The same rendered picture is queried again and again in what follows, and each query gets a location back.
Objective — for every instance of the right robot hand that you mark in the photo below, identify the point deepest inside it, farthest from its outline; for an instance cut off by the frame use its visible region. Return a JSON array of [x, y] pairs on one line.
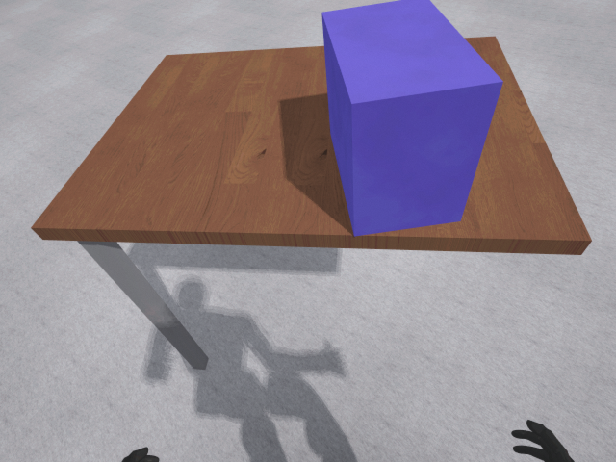
[[552, 451]]

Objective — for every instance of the carton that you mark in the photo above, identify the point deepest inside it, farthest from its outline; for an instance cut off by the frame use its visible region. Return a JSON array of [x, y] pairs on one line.
[[410, 105]]

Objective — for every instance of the table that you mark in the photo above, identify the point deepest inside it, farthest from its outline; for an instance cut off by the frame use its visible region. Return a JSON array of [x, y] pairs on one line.
[[234, 148]]

